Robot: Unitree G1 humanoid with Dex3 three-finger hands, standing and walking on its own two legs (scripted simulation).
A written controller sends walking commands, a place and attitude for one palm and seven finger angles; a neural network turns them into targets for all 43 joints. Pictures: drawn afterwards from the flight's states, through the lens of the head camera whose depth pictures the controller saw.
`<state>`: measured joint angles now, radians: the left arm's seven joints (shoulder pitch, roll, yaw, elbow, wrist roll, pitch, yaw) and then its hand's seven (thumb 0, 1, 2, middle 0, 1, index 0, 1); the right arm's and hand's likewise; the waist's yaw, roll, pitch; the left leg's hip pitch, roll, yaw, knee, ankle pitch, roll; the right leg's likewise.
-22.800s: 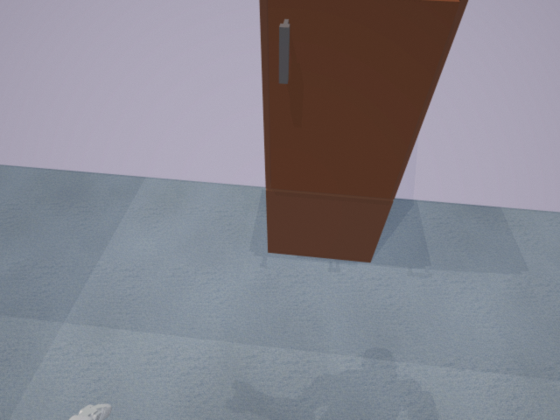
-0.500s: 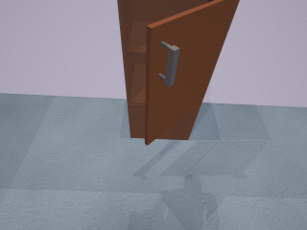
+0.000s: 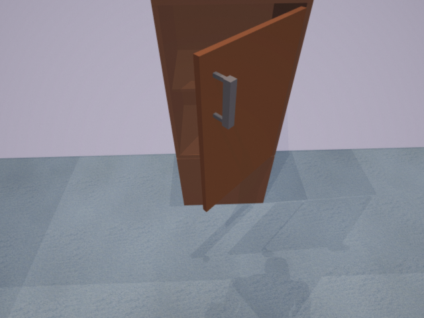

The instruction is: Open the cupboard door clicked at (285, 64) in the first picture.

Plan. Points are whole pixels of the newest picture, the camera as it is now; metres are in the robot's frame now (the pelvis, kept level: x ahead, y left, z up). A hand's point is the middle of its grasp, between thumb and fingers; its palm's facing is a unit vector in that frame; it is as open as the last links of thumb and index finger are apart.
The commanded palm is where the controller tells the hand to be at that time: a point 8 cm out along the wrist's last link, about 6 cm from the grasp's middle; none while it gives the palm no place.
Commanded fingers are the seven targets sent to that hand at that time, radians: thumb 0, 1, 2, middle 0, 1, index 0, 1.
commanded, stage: let the arm hang, fingers relaxed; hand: left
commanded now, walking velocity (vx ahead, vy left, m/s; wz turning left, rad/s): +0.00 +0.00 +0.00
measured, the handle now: (222, 100) +0.55 +0.00 +0.13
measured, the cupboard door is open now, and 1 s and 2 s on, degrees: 43 43 43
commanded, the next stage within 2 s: look to check the result in 0.22 s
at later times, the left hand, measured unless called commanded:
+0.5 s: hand out of the picture -0.03 +0.15 -0.18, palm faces +0.05 -0.98 -0.17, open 7.3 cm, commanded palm none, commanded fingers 0.00 0.90 0.90 -0.20 -0.30 -0.20 -0.30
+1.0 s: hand out of the picture -0.02 +0.15 -0.18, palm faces +0.05 -0.98 -0.17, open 7.3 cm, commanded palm none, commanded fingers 0.00 0.90 0.90 -0.20 -0.30 -0.20 -0.30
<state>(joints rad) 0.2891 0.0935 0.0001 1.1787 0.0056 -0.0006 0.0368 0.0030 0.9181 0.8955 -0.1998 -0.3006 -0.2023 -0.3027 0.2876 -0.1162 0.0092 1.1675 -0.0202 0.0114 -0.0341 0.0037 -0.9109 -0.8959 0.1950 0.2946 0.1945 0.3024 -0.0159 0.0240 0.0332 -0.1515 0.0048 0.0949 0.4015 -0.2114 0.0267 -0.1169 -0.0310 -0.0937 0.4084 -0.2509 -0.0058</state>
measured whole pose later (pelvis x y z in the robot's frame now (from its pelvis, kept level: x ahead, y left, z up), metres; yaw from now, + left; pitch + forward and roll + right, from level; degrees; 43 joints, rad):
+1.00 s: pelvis +0.00 -0.01 +0.00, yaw +0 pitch -2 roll +0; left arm 0.30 0.09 0.01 1.16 0.00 -0.01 0.04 0.00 0.91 0.90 -0.20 -0.30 -0.20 -0.30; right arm 0.28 -0.11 0.00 1.16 -0.02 0.01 -0.04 0.00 -0.91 -0.90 0.19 0.29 0.19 0.30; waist -0.02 0.02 0.04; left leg -0.17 0.01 0.09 0.41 -0.21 0.02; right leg -0.14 -0.02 -0.09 0.42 -0.25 -0.01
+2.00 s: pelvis +0.05 -0.01 -0.01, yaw -33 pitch +2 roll -1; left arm 0.20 0.25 0.10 0.92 0.02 0.06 0.00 0.00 0.91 0.90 -0.20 -0.30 -0.20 -0.30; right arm 0.11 -0.19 -0.02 0.84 -0.03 0.01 -0.04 0.00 -0.91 -0.90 0.20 0.29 0.20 0.30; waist 0.04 -0.05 0.12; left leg -0.29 0.04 0.01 0.59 -0.33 -0.01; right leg -0.43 0.07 0.10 1.00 -0.52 0.03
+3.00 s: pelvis +0.08 -0.13 -0.01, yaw -71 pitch +1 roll +0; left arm 0.22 0.19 0.07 0.93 0.02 -0.01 -0.01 0.00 0.91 0.90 -0.20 -0.30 -0.20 -0.30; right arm 0.23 -0.25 -0.06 0.94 -0.02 0.04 0.01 0.01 -0.91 -0.90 0.20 0.29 0.20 0.30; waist -0.01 0.03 0.09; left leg -0.48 0.11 0.06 1.05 -0.40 -0.07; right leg -0.22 0.01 -0.04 0.52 -0.32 -0.03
